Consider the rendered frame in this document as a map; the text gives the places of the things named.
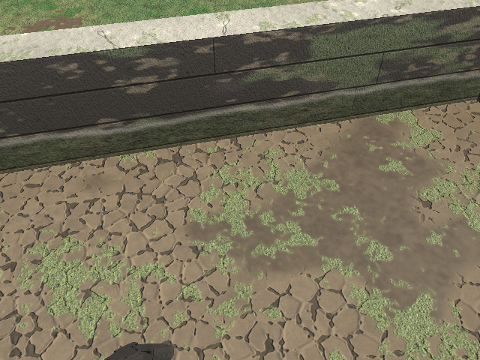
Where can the left robot hand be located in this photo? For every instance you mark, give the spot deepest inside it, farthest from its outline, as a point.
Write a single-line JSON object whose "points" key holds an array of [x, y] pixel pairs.
{"points": [[148, 351]]}

